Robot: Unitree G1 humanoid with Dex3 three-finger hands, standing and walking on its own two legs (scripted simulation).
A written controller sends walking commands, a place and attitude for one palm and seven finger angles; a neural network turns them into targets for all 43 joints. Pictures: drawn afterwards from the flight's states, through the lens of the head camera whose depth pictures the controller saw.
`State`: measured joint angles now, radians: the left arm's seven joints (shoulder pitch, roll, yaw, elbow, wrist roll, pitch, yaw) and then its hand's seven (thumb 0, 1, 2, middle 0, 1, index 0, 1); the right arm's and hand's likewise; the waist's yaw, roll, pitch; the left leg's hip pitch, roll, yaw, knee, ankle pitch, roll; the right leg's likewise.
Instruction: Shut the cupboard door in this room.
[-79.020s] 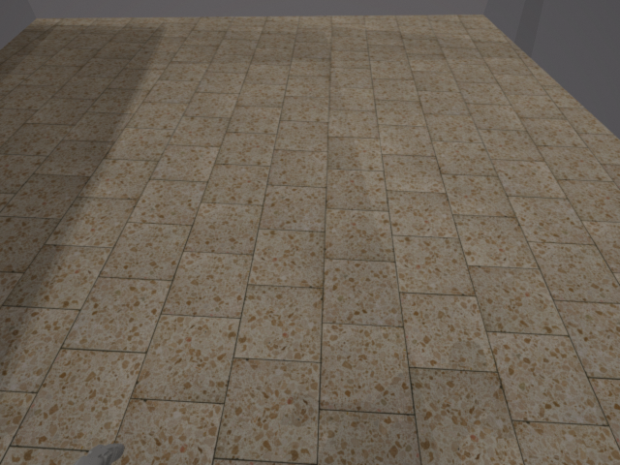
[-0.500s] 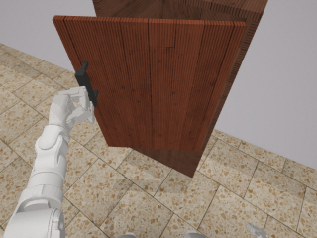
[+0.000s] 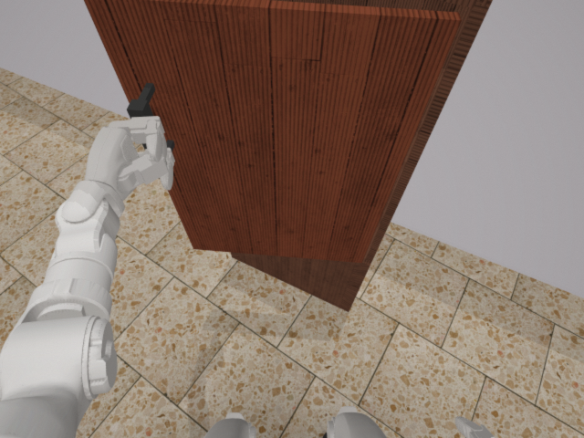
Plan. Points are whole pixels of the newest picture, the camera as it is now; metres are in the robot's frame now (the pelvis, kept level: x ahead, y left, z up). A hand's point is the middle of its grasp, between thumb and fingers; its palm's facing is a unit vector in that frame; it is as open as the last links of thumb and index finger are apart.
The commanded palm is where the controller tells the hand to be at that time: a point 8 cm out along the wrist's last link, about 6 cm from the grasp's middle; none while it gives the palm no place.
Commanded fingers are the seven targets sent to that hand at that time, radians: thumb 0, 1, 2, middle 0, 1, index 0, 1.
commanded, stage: push the door shut along its arc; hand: left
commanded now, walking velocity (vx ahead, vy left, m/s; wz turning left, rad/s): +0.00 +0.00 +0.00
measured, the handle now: (156, 130) +0.53 +0.20 +0.10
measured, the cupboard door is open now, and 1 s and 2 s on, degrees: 22 6 0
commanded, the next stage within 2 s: pull the fist back off the door in 1.42 s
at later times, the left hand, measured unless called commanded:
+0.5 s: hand (195, 132) +0.51 +0.14 +0.11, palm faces -0.29 -0.96 -0.02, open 3.1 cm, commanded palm +0.52 +0.18 +0.10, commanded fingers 0.00 0.90 0.90 -1.30 -1.50 -1.30 -1.50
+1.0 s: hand (231, 106) +0.57 +0.09 +0.10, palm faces -0.40 -0.92 -0.02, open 3.0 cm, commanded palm +0.58 +0.13 +0.10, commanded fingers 0.00 0.90 0.90 -1.30 -1.50 -1.30 -1.50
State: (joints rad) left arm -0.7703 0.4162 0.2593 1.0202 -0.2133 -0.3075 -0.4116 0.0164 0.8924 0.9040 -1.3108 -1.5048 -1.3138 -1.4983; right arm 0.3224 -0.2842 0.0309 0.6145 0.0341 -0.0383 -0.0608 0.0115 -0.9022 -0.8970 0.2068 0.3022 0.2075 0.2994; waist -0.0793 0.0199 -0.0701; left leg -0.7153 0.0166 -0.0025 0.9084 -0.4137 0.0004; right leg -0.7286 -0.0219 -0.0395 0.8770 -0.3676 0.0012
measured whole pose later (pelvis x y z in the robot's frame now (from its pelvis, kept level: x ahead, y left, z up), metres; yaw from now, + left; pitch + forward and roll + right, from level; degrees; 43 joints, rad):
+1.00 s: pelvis +0.01 +0.01 -0.03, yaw -3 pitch +24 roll -2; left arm -1.27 0.61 0.30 1.30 -0.06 -0.20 -0.49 0.01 0.87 0.91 -1.30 -1.50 -1.30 -1.50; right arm 0.41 -0.28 0.04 0.64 -0.01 -0.05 -0.04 0.01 -0.90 -0.90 0.21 0.30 0.21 0.30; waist -0.26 0.05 -0.07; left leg -1.01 0.05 0.00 1.07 -0.48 0.01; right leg -1.02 0.01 -0.03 0.99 -0.40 0.01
